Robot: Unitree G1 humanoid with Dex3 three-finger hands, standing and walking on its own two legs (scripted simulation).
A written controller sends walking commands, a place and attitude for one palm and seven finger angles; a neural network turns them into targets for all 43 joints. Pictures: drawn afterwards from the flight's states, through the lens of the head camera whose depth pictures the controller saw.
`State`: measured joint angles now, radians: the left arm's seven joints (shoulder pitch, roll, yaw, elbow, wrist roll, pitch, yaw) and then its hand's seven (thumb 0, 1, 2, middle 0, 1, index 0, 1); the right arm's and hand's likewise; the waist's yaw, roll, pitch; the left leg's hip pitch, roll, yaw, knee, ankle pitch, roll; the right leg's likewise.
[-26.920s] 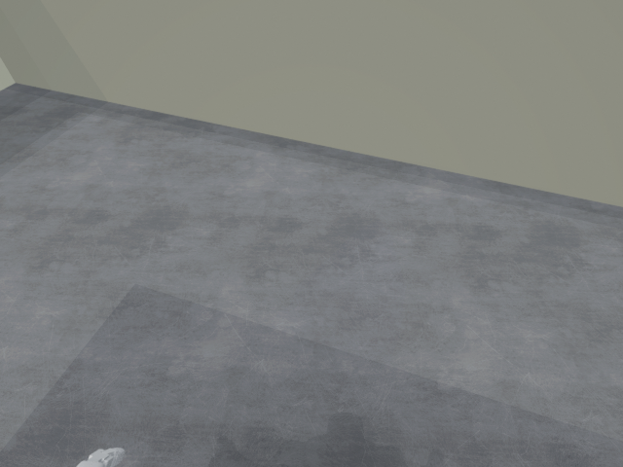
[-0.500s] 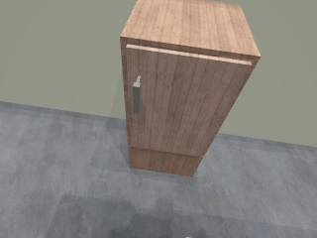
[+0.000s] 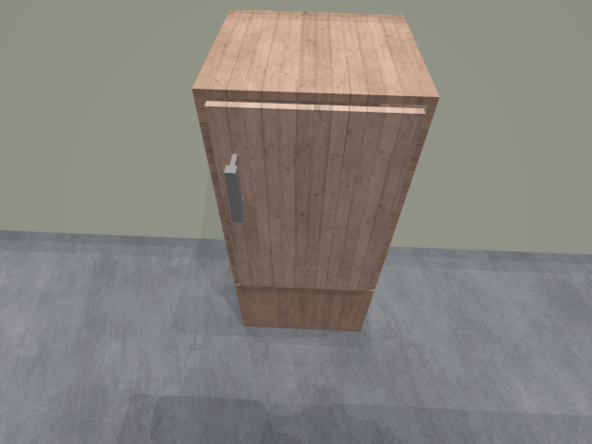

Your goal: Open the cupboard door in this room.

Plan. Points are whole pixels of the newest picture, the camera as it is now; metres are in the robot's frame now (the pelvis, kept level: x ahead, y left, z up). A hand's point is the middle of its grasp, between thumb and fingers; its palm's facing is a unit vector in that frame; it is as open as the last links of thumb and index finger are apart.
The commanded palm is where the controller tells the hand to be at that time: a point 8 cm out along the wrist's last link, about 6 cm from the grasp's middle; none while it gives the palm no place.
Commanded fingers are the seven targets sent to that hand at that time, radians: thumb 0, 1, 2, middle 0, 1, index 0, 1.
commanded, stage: come to a stop and stand still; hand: left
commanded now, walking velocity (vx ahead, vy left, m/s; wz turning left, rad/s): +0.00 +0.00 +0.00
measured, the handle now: (236, 188) +0.59 +0.15 -0.03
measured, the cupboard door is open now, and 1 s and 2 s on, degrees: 0 0 0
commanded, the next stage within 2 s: look again from close up in 0.36 s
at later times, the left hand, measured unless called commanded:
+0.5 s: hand out of the picture -0.02 +0.13 -0.18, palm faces +0.04 -0.99 -0.16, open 7.4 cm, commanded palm none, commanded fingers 0.00 0.90 0.90 -0.20 -0.30 -0.20 -0.30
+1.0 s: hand out of the picture -0.02 +0.19 -0.19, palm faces +0.07 -0.98 -0.19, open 7.4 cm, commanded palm none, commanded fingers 0.00 0.90 0.90 -0.20 -0.30 -0.20 -0.30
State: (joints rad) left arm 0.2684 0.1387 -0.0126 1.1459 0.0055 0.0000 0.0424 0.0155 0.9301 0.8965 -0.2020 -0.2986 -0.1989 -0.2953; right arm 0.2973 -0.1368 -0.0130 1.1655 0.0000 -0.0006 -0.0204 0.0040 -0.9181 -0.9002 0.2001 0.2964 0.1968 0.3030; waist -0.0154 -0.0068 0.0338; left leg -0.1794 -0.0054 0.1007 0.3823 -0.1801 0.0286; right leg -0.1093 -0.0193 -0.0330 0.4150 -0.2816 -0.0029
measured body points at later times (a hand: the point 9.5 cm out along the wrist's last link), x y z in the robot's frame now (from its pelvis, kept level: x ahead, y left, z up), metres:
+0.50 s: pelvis +0.00 -0.02 +0.00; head +0.02 -0.02 +0.45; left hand -0.02 +0.18 -0.16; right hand -0.01 -0.23 -0.17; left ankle +0.02 +0.10 -0.74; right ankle -0.03 -0.11 -0.74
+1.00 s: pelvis -0.02 +0.01 -0.01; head -0.04 +0.02 +0.44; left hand -0.02 +0.24 -0.17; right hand +0.03 -0.23 -0.15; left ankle +0.02 +0.10 -0.74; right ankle -0.04 -0.11 -0.74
